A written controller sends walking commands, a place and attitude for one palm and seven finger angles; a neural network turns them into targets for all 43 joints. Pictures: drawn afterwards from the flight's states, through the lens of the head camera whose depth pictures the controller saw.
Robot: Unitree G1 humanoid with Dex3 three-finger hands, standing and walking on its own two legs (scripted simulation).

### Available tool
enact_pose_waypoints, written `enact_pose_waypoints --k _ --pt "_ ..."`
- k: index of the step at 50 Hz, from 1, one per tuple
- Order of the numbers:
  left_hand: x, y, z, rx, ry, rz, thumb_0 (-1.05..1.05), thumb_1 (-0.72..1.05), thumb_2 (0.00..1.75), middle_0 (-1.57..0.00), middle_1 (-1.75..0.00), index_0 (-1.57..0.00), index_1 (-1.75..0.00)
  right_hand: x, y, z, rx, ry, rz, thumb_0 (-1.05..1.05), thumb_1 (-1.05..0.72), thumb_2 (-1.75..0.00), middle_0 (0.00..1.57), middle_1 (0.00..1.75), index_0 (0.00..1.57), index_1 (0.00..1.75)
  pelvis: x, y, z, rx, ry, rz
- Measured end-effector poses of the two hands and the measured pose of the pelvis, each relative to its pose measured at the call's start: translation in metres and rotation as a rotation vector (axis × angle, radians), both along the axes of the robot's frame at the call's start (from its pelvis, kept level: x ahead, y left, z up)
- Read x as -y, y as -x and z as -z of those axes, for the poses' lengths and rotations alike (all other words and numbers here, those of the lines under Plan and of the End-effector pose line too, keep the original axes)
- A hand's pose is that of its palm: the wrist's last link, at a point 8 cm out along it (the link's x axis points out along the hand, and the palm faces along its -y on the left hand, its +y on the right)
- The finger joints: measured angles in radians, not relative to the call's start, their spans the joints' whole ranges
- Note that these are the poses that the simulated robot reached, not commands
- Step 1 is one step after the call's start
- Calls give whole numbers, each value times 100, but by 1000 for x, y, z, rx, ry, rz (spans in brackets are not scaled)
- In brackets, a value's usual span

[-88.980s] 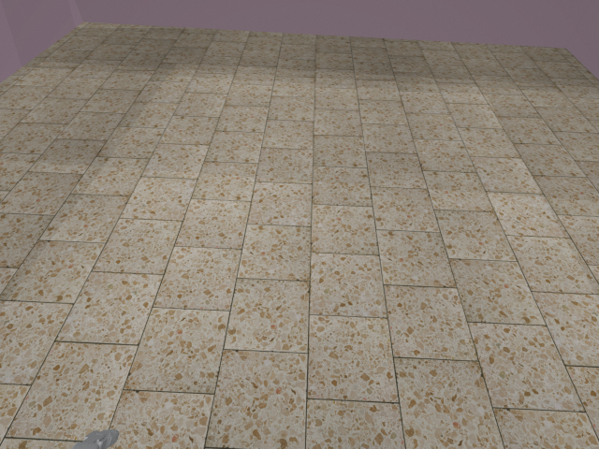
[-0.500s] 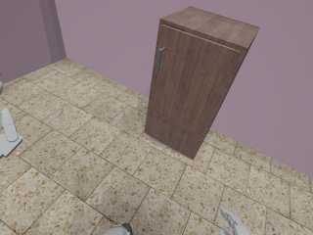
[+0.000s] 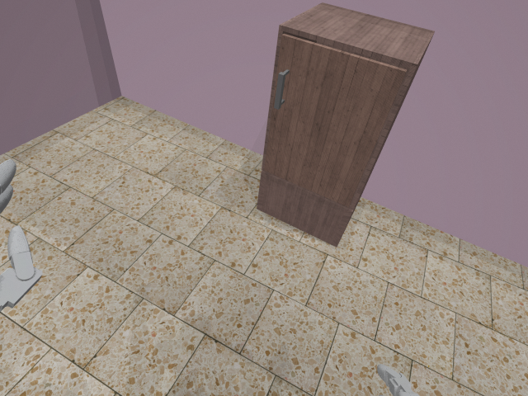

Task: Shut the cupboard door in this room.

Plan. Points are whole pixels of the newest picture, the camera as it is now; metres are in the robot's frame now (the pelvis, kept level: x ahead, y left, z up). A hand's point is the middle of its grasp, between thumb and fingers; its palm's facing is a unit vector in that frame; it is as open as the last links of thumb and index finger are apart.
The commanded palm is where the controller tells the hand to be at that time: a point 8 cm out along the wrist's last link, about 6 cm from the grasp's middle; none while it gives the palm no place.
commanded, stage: stop stepping back and stand still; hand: left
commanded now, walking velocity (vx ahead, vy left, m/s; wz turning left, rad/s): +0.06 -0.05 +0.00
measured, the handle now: (282, 89) +1.12 -0.02 -0.06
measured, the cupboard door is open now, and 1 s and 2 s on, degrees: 0 0 0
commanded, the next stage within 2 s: let the arm hang, fingers relaxed in 0.86 s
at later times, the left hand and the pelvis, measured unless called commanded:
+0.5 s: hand (93, 226) +0.26 +0.23 +0.17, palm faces +0.41 -0.77 -0.50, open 7.4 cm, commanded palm +0.19 +0.27 +0.17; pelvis +0.04 -0.02 -0.02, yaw -2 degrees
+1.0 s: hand (106, 234) +0.28 +0.24 +0.12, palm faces +0.30 -0.81 -0.51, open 7.4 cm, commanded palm none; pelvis +0.06 -0.01 -0.01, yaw -2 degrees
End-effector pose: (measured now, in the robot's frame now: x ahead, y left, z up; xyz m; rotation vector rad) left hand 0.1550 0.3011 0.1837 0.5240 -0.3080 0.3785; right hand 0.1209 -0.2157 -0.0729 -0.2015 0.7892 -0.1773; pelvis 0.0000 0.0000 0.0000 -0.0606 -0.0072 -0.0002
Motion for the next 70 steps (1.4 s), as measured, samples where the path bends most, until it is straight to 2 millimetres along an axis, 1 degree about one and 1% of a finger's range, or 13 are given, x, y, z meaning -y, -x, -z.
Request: enact_pose_waypoints --k 5,11,17,23,29,35,48,50,52,55,60,64,70 --pt "6 -4 -10 -3 -64 -31 1 89 90 -22 -30 -21 -30 9 5 12 -47 -12 8 1 -90 -90 21 30 20 30 12 -4 3 -28 1 0" --pt "15 -17 4 15 -58 -49 1 89 90 -21 -30 -21 -30 37 -9 43 -78 8 14 1 -90 -90 20 30 20 30 14 -9 25 -23 -23 -2" --pt "13 -35 11 66 -45 -4 1 89 90 -22 -30 -21 -30 46 -31 35 -18 67 64 1 -90 -90 20 30 20 30 5 -27 33 11 -56 25" --pt "23 -62 0 38 -71 16 1 89 90 -21 -30 -21 -30 32 -53 22 56 3 41 1 -90 -90 20 29 20 29 15 -34 21 -8 -72 38" --pt "43 -71 -3 -57 -107 38 1 89 90 -22 -30 -21 -30 32 -66 29 29 -64 25 1 -90 -90 20 30 20 30 26 -53 16 -43 -58 39" --pt "33 -85 12 -124 -69 -25 1 88 90 -22 -30 -22 -30 46 -76 37 -49 -32 48 1 -90 -90 20 30 20 30 25 -73 15 -37 -74 37" --pt "32 -91 12 -106 -60 42 1 89 90 -22 -30 -21 -30 50 -102 5 70 32 62 1 -90 -90 20 29 20 30 17 -67 14 -49 -62 49" --pt "26 -93 37 -192 -18 42 1 89 90 -21 -30 -21 -30 46 -100 9 76 12 21 1 -90 -90 20 29 20 29 12 -61 14 -49 -56 40" --pt "20 -96 92 -398 87 15 0 89 90 -21 -30 -21 -30 42 -96 22 53 -6 -26 1 -90 -90 20 29 20 29 4 -54 17 -55 -51 34" --pt "26 -75 195 -785 257 -38 0 90 90 -20 -30 -20 -30 33 -79 44 -28 -33 -52 0 -90 -90 20 29 20 29 -1 -43 22 -49 -62 34" --pt "74 25 314 -1328 475 -40 1 91 90 -20 -30 -20 -30 19 -15 63 -228 -57 -22 0 -90 -90 20 29 20 30 -3 -30 21 -12 -67 30" --pt "72 95 342 -1495 582 -162 -2 100 90 -21 -30 -21 -30 12 52 70 -443 -50 23 0 -90 -90 20 29 20 30 -2 -23 17 -1 -53 19" --pt "55 177 340 -1712 592 -268 -2 98 90 -21 -30 -20 -30 12 132 69 -668 -40 119 0 -92 -90 20 29 20 30 -8 -17 10 -4 -44 24"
